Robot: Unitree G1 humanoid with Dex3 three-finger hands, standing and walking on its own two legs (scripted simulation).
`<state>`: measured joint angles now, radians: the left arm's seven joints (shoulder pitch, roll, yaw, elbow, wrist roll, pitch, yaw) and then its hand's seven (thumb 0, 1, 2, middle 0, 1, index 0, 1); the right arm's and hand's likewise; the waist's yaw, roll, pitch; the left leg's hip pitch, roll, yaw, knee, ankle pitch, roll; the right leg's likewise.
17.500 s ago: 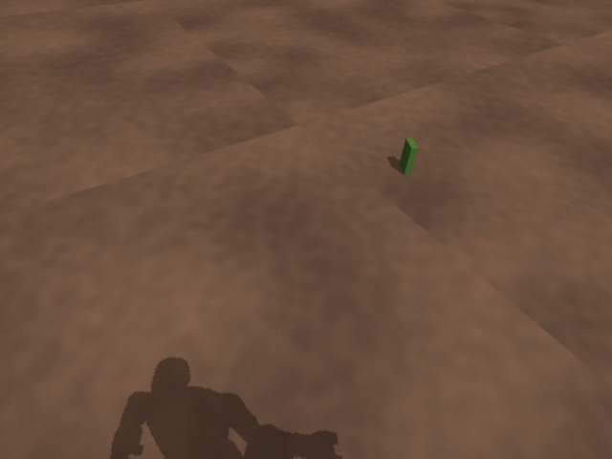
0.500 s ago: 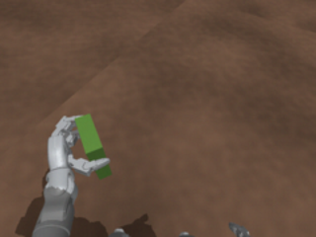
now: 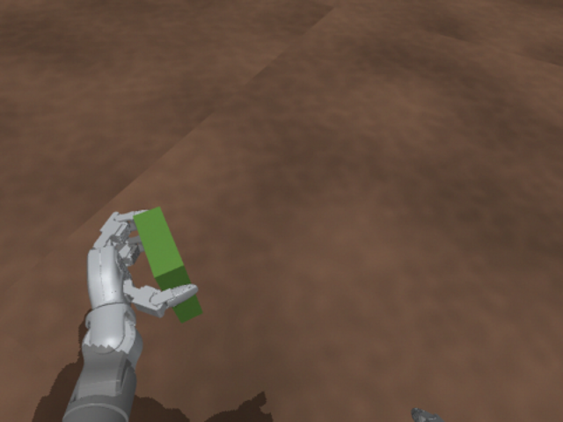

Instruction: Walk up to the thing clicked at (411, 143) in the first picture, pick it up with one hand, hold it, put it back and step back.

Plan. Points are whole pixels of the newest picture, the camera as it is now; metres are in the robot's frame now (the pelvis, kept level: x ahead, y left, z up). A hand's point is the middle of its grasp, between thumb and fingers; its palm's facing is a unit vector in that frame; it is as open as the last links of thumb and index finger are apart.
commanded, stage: hold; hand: left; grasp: from the side
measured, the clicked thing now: (171, 269) +0.36 +0.16 +0.01
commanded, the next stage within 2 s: crouch in 0.22 s
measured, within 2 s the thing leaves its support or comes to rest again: neither
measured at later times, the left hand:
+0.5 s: hand (148, 269) +0.34 +0.18 +0.04, palm faces +0.31 -0.95 +0.00, open 12.7 cm
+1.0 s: hand (165, 297) +0.40 +0.22 -0.18, palm faces +0.37 -0.93 -0.02, open 12.7 cm
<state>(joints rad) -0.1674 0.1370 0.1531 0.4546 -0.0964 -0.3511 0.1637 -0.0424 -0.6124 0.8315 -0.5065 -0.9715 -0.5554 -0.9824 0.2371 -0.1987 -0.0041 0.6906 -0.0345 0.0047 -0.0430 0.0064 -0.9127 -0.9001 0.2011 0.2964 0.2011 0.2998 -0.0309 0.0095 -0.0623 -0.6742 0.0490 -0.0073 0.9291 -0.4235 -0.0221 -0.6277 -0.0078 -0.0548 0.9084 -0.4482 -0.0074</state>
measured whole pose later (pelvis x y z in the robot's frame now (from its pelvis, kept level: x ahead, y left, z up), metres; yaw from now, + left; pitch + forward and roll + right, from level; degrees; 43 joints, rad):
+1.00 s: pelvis -0.05 +0.01 -0.17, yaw -3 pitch +31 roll -3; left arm -0.59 0.29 0.40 1.02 -0.08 -0.75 0.12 -0.04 -0.61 0.84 -0.50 -0.99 -0.55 -1.00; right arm 0.14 -0.24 0.00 0.73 -0.11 -0.01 0.07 0.00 -0.89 -0.90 0.20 0.30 0.20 0.30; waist -0.09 0.00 -0.18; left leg -1.59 0.06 -0.05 1.68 -0.62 -0.02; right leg -1.54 0.00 -0.06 1.65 -0.65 -0.01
